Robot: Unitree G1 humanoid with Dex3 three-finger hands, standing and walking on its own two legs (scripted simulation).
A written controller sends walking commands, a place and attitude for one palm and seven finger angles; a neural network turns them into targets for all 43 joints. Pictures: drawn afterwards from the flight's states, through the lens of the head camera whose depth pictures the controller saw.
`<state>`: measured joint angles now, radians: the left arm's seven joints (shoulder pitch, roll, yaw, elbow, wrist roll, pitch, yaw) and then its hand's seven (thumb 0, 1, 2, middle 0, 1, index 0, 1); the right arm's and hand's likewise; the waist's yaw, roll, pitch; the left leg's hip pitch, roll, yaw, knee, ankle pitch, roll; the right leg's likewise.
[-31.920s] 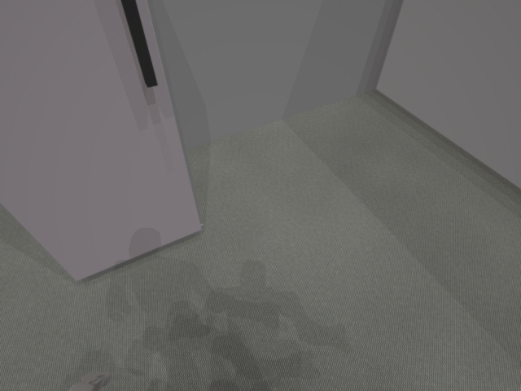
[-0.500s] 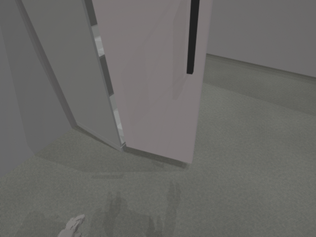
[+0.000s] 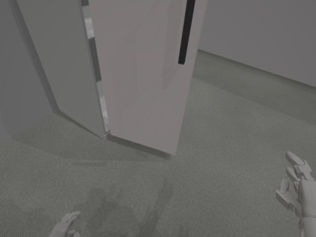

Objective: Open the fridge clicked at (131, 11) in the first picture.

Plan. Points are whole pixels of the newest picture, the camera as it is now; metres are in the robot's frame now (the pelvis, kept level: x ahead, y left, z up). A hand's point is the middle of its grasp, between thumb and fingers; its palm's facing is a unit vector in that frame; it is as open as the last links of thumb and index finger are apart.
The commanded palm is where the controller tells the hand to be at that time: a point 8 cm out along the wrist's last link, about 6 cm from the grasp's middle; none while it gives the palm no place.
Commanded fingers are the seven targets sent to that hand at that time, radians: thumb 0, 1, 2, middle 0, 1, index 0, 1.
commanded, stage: let the arm hang, fingers relaxed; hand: right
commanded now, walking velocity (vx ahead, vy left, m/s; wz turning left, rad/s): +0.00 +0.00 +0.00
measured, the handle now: (190, 11) +0.82 -0.05 +0.28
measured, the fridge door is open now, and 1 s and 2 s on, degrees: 74 74 74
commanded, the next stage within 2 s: look to check the result in 1.00 s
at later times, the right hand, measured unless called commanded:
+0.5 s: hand out of the picture -0.02 -0.23 -0.15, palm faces +0.02 +0.97 -0.26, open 7.3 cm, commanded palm none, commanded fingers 0.00 -0.90 -0.90 0.20 0.30 0.20 0.30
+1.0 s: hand out of the picture +0.11 -0.26 -0.13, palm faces -0.02 +0.95 -0.32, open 7.4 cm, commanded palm none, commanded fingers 0.00 -0.90 -0.90 0.20 0.30 0.20 0.30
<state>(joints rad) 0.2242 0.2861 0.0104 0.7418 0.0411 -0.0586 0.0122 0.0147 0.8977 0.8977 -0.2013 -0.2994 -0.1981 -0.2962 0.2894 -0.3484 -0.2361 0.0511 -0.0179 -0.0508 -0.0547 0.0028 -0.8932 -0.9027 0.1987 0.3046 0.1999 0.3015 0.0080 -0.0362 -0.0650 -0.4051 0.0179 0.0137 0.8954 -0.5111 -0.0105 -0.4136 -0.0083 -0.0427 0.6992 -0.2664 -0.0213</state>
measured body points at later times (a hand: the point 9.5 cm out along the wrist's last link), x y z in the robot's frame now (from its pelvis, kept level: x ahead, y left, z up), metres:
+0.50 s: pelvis +0.01 -0.02 +0.03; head +0.03 -0.02 +0.48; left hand +0.01 +0.23 -0.13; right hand -0.02 -0.28 -0.13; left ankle +0.02 +0.12 -0.71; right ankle +0.06 -0.11 -0.71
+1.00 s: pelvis +0.02 -0.02 +0.03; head +0.03 -0.02 +0.48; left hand +0.12 +0.27 -0.10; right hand +0.11 -0.31 -0.10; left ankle +0.02 +0.12 -0.71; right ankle +0.06 -0.11 -0.71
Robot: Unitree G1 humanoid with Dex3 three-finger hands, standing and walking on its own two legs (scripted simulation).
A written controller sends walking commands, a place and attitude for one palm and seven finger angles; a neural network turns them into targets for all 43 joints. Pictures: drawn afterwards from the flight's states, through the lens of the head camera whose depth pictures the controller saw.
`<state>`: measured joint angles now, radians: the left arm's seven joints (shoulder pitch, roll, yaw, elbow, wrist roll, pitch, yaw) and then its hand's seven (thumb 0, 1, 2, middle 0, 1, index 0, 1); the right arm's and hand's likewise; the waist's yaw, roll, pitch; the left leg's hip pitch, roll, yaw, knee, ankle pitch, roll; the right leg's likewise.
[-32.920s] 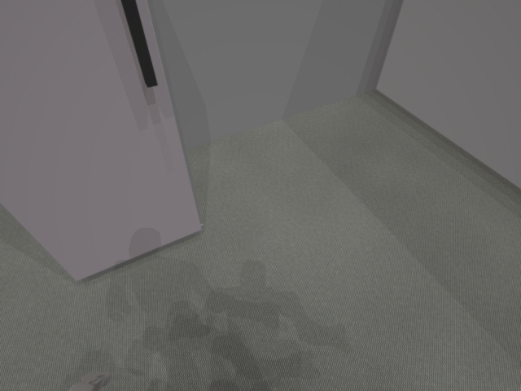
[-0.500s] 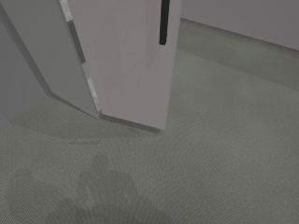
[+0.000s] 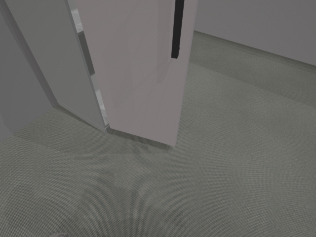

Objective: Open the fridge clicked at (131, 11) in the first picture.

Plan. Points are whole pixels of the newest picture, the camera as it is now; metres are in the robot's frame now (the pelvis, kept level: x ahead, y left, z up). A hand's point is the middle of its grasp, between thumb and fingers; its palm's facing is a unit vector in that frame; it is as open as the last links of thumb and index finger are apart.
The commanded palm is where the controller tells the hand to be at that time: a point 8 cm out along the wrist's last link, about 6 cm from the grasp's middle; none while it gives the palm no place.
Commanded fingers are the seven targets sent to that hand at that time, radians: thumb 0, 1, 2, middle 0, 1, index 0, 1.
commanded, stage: look to check the result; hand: right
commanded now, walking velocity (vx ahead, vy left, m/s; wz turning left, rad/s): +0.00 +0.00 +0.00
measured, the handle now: (181, 1) +0.80 -0.02 +0.25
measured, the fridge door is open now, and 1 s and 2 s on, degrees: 74 74 74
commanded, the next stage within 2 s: stand and wait in 0.60 s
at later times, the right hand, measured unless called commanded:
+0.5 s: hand out of the picture +0.09 -0.24 -0.16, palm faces -0.05 +0.94 -0.33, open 7.4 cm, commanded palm none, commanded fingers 0.00 -0.90 -0.90 0.20 0.30 0.20 0.30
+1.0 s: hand out of the picture +0.12 -0.23 -0.16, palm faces -0.04 +0.94 -0.33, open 7.4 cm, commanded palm none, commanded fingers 0.00 -0.90 -0.90 0.20 0.30 0.20 0.30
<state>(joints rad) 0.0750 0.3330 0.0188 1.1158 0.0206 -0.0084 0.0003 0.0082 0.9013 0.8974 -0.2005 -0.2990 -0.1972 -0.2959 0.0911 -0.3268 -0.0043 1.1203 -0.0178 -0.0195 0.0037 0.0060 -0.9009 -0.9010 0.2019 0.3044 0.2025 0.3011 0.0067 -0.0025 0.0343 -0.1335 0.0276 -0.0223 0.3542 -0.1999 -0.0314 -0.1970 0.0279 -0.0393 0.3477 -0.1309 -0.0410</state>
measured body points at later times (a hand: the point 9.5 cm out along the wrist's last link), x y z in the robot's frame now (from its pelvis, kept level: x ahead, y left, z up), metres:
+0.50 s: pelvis +0.02 +0.01 +0.00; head +0.05 +0.01 +0.45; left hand +0.10 +0.30 -0.13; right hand +0.10 -0.28 -0.14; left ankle +0.00 +0.14 -0.75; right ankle +0.04 -0.09 -0.75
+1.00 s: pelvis +0.03 +0.02 +0.00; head +0.05 +0.01 +0.45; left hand +0.12 +0.31 -0.13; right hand +0.12 -0.28 -0.13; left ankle +0.00 +0.14 -0.75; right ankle +0.04 -0.09 -0.75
